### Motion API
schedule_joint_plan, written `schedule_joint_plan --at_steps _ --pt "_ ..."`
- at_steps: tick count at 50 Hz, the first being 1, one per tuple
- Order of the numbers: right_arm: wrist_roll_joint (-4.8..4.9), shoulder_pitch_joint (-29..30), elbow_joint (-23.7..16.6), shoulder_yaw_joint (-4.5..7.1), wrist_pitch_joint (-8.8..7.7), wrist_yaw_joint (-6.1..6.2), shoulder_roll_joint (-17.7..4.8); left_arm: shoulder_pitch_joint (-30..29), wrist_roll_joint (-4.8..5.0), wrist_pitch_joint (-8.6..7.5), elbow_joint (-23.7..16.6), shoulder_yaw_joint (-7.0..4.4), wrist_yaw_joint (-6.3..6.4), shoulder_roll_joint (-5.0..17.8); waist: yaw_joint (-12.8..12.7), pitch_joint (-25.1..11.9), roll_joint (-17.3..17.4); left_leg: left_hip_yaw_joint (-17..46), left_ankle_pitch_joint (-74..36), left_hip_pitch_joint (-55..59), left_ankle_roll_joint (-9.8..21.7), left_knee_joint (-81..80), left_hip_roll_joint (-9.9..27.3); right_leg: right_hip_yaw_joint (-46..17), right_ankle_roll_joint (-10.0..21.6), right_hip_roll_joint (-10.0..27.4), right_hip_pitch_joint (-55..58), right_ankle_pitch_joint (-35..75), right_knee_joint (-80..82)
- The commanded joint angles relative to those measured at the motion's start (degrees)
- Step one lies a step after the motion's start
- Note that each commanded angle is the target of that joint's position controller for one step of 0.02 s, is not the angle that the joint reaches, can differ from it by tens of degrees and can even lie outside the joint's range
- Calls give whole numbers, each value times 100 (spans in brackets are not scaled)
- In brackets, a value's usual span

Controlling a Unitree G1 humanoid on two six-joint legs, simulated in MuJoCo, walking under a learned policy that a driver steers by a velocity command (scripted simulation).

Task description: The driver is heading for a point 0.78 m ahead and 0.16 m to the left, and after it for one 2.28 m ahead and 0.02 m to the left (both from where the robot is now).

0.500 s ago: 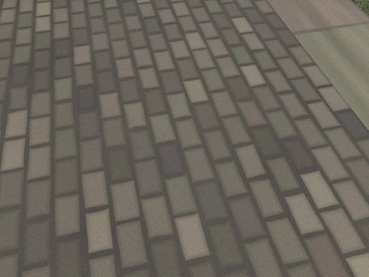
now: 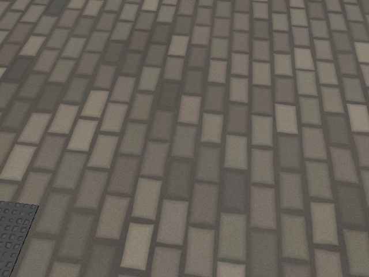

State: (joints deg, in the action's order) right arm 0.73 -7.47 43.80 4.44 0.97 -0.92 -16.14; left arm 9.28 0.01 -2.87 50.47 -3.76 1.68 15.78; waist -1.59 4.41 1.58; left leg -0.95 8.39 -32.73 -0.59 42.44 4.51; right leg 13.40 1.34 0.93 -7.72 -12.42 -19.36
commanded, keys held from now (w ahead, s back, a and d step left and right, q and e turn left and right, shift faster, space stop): q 0.50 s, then no key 0.50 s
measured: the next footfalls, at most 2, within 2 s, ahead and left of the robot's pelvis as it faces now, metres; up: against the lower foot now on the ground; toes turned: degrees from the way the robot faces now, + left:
left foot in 0.10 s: +0.15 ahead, +0.12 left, +0.00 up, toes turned +6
right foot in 0.56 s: +0.16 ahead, -0.10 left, +0.00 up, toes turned +24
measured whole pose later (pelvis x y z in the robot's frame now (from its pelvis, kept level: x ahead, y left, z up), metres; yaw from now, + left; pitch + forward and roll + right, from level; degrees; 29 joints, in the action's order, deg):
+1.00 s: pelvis +0.07 +0.01 +0.00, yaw +23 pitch -1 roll +0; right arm -0.8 -10.5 42.3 2.6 2.1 0.9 -14.3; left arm 10.4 -0.9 -1.2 48.7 -1.5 0.2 14.9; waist -1.8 2.1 -1.2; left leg 3.3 16.1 -11.1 -0.2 27.8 -0.9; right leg -1.0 -2.5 2.0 -12.4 -14.6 -27.6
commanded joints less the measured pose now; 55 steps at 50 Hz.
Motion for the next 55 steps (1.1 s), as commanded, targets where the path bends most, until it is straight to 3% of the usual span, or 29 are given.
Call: schedule_joint_plan --at_steps 1,4,5,6,7,8,10,11,13,17,24,27,28,29,30,31,33,34,39,41,43,44,45,46,47,48,50,52,55 --pt "-15 -114 -467 141 34 -111 -445 -305 122 54 -367 -256 35 1065 178 -673 -671 -85 239 582 174 -334 -32 -563 858 1743 357 2945 10" --pt "-39 -623 -440 287 19 -97 -672 -242 193 156 -336 -260 48 962 479 -885 -398 -288 -461 1620 555 -1444 -419 -285 361 1409 239 2936 -1378" --pt "-55 -1033 -418 492 -5 34 -1307 63 27 153 -352 -222 18 820 537 -1213 608 747 -3034 2719 924 -1719 180 -38 -113 892 -590 1710 -2752" --pt "-163 -985 -560 554 -3 125 -1852 148 -219 137 -600 -88 -28 461 223 -1522 1813 2954 -4718 3937 2197 -1673 1590 -238 -610 -134 -2576 -2670 -4661" --pt "-182 -1064 -626 431 -85 49 -1468 -98 -106 123 -586 -112 -81 636 524 -2246 953 3323 -3821 3919 2485 -1919 1725 -1558 -515 -184 -2749 -2949 -5353" --pt "-139 -727 -696 383 -162 21 -1309 -375 76 135 -668 -144 -91 756 466 -1812 601 2777 -3248 3586 2240 -2050 1492 -1688 -403 -50 -3007 -2518 -5449" --pt "30 -183 -756 302 -161 97 -982 -471 -16 187 -610 -188 34 807 244 -1236 145 2186 -1923 2848 1640 -2213 990 -1754 -369 191 -3025 -1646 -4821" --pt "8 -34 -797 273 -124 145 -934 -443 -43 223 -617 -215 62 847 119 -1169 268 2031 -1683 2424 1549 -2309 821 -1746 -381 182 -2686 -1400 -4610" --pt "-82 -7 -858 281 -92 203 -969 -305 -30 249 -605 -199 68 722 45 -1224 431 1932 -1636 2186 1519 -2379 654 -1697 -433 22 -2366 -1122 -4217" --pt "-37 -108 -875 332 -54 296 -1093 -412 -17 258 -649 -133 84 560 157 -1250 497 2071 -909 2119 1463 -2393 529 -1780 -563 -114 -2105 -832 -3159" --pt "-39 -32 -957 313 64 285 -1074 -360 53 146 -718 -163 -42 677 248 -1075 810 2839 -2 2002 1284 -2355 403 -1856 -443 -297 -1462 -803 -1820" --pt "38 27 -995 249 148 335 -953 237 26 77 -545 -212 -130 750 -31 -1140 705 2663 -54 1760 894 -1891 83 -1710 -172 -122 -423 184 -271" --pt "6 -181 -995 172 158 341 -705 317 -87 94 -570 -282 -121 1091 80 -1153 -29 2160 790 1160 580 -1085 -339 -2516 143 822 103 311 110" --pt "32 -241 -1164 164 105 322 -611 114 -222 157 -600 -368 -93 1573 372 -793 -1640 995 2253 34 266 -75 -1355 -3870 1004 1831 100 1157 384" --pt "-87 -180 -1098 289 21 307 -1065 -64 -326 129 -779 -296 -82 1252 186 -788 -1548 1141 2714 20 21 1339 -1126 -4377 1571 2289 -332 1376 467" --pt "-43 -319 -954 377 18 278 -1247 -375 -258 112 -898 -221 -48 1013 325 -741 -1092 1269 2361 85 -28 1973 -1064 -3850 1434 1996 -419 1437 352" --pt "-71 -532 -715 327 113 308 -968 -585 -34 102 -923 -143 -27 773 381 -596 -860 1212 1821 -10 -228 2417 -1039 -3045 1020 1411 -264 1451 142" --pt "-66 -534 -688 267 140 306 -775 -498 0 111 -884 -98 -19 712 344 -566 -838 1189 1713 22 -309 2471 -1037 -2849 1018 1310 -216 1704 93" --pt "-42 14 -866 -1 93 256 -292 -132 -31 219 -725 -86 -15 804 3 -722 -1266 432 1667 975 -466 162 -553 -2311 1000 1040 134 2009 -74" --pt "11 1 -822 22 80 242 -428 71 2 266 -654 -127 -36 997 -94 -733 -1361 192 1491 1437 -443 -660 -584 -2437 1045 1123 121 2212 -178" --pt "-2 -348 -611 45 71 233 -476 90 102 269 -591 -86 -59 938 120 -662 -1181 90 211 2174 -243 -2223 -623 -2388 857 1030 -74 2211 -352" --pt "-42 -374 -596 64 73 252 -630 299 102 211 -515 -51 -76 858 87 -705 -990 381 -401 2715 -74 -2520 -440 -2374 587 974 -355 1959 -370" --pt "-84 -489 -625 106 85 305 -927 363 -48 118 -541 18 -125 698 3 -998 -385 982 -1770 3387 122 -2216 156 -2095 227 732 -740 1382 -682" --pt "-134 -303 -551 126 110 299 -1080 550 -122 30 -545 80 -179 435 -308 -1095 609 1180 -1925 3160 525 -1805 443 -1570 -118 259 -790 280 -590" --pt "-144 -155 -603 34 81 224 -634 196 -168 23 -519 85 -170 556 -51 -1056 443 1155 -1104 2717 643 -1883 334 -1487 -348 233 -428 112 -588" --pt "-188 -153 -550 -17 43 182 -472 -29 -138 41 -513 58 -168 642 34 -872 317 1070 -567 2553 535 -1944 159 -1445 -423 185 -420 228 -616" --pt "-187 -151 -475 -18 -40 159 -548 -55 -94 132 -455 57 -108 632 62 -566 371 1010 -310 2239 399 -2010 34 -1436 -406 173 -428 394 -671" --pt "-135 -391 -325 -14 -65 193 -593 64 -53 184 -372 68 -74 558 98 -487 556 1103 1278 2111 477 -2234 -2 -1152 -355 -48 -556 -485 -959" --pt "-62 -881 -225 97 -86 229 -1020 -326 100 72 -566 33 -79 559 454 275 1091 2631 3755 1934 1184 -3185 882 -1052 -145 -169 -1860 -1438 -2240"
Keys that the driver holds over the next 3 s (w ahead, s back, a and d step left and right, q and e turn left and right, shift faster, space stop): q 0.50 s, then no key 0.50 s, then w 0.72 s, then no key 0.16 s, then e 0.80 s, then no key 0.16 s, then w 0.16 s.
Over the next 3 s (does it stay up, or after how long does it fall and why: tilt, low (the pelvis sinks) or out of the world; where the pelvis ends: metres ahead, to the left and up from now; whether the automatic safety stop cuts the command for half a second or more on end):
stays up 0.51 0.17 0.00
